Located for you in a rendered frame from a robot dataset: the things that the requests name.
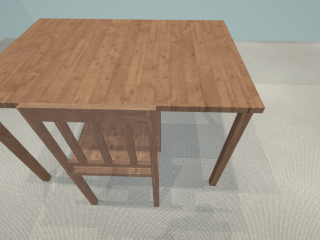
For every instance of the table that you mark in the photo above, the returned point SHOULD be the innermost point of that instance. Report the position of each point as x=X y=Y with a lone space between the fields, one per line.
x=177 y=65

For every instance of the chair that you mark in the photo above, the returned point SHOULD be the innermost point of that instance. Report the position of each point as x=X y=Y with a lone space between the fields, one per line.
x=119 y=140

